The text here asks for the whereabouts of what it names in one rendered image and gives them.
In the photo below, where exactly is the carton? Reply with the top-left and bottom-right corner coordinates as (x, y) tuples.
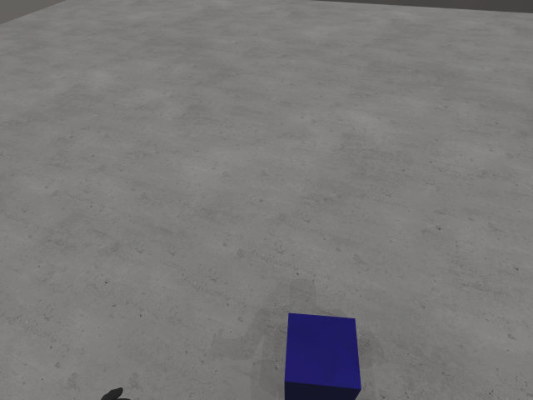
(285, 313), (361, 400)

